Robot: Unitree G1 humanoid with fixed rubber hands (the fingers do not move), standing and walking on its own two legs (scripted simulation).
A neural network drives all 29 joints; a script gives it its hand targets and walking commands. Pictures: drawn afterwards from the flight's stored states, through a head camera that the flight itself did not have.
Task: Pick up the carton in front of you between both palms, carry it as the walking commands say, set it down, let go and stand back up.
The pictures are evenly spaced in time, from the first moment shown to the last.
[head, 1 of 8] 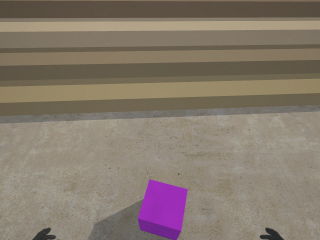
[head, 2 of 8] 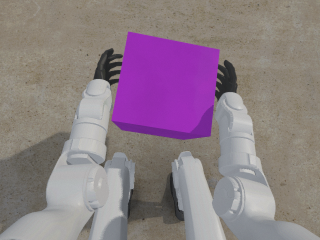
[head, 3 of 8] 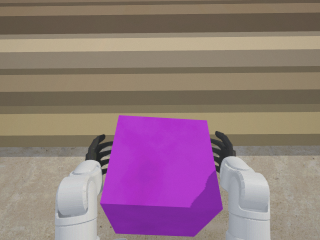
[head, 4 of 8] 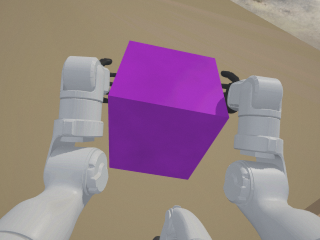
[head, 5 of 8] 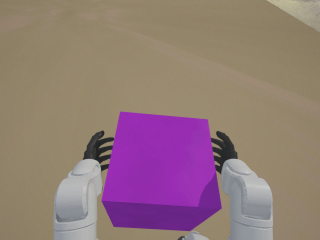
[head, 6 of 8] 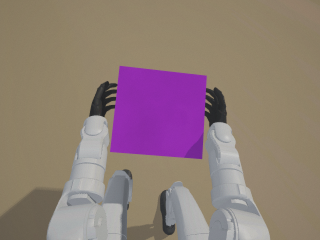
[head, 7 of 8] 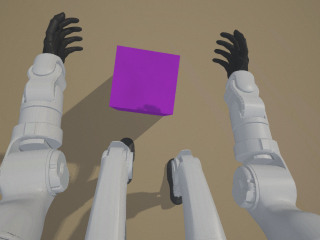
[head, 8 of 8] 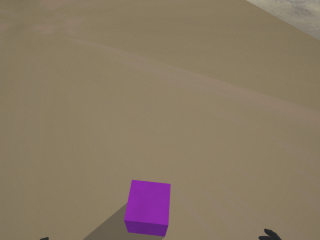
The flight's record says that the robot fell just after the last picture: no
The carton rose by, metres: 1.64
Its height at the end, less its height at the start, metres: +0.91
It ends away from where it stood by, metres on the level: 5.29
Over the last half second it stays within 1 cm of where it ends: yes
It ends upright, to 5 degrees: yes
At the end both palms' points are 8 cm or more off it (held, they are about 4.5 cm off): yes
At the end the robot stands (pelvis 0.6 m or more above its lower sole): yes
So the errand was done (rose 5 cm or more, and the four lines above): yes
